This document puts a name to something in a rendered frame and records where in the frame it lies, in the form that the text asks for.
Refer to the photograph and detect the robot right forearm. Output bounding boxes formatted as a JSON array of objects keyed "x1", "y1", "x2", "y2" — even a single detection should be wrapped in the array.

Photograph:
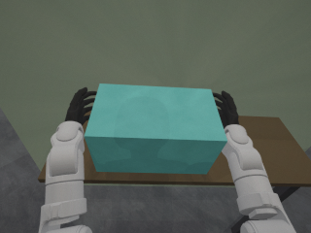
[{"x1": 222, "y1": 124, "x2": 296, "y2": 233}]

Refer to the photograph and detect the robot right hand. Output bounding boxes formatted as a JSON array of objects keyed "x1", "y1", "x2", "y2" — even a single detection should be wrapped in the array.
[{"x1": 212, "y1": 91, "x2": 239, "y2": 129}]

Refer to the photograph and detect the carton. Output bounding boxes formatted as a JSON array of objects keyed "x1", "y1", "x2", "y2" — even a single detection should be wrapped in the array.
[{"x1": 84, "y1": 83, "x2": 227, "y2": 175}]

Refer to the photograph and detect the robot left hand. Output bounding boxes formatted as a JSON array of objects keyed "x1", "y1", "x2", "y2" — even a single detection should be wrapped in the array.
[{"x1": 64, "y1": 87, "x2": 97, "y2": 126}]

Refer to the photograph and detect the robot left forearm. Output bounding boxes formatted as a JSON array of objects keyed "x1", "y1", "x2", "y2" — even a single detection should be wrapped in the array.
[{"x1": 38, "y1": 120, "x2": 87, "y2": 233}]

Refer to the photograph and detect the robot right upper arm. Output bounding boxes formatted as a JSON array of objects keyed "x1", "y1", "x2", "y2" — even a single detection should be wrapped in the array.
[{"x1": 240, "y1": 219, "x2": 294, "y2": 233}]

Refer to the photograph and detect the table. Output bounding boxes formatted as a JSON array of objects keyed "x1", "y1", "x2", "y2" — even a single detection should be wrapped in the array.
[{"x1": 38, "y1": 111, "x2": 311, "y2": 233}]

